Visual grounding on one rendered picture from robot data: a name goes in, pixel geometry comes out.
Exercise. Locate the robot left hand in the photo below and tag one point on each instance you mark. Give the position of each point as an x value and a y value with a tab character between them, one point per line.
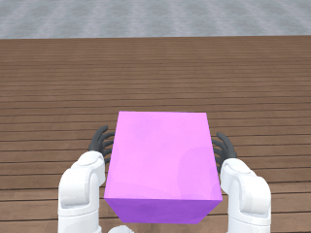
98	145

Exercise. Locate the carton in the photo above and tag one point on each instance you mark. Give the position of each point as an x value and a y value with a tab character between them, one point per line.
162	168

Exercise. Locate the robot right hand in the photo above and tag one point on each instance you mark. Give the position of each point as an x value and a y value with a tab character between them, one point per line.
226	152

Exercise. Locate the right robot forearm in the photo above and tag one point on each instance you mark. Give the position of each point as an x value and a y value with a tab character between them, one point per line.
249	198

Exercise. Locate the left robot forearm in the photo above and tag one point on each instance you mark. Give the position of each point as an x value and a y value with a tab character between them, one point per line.
78	195

